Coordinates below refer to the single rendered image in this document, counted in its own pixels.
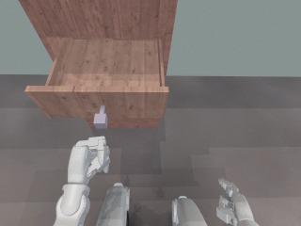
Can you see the cabinet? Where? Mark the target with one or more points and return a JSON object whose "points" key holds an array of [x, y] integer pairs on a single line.
{"points": [[104, 19]]}

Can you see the robot right thigh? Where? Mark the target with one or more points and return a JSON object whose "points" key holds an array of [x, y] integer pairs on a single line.
{"points": [[186, 213]]}

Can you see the robot left thigh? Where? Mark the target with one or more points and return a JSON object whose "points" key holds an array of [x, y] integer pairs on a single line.
{"points": [[115, 205]]}

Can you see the left robot hand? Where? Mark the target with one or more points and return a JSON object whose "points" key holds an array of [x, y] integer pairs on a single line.
{"points": [[85, 152]]}

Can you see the drawer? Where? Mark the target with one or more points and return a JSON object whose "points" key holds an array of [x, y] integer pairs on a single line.
{"points": [[124, 75]]}

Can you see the robot thigh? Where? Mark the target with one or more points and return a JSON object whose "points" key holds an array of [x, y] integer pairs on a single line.
{"points": [[115, 205], [186, 213]]}

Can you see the left robot forearm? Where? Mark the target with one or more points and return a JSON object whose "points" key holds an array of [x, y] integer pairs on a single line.
{"points": [[72, 207]]}

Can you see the right robot hand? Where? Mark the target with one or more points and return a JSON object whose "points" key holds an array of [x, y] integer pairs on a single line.
{"points": [[237, 206]]}

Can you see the handle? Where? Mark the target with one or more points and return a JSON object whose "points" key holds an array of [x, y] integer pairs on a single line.
{"points": [[101, 120]]}

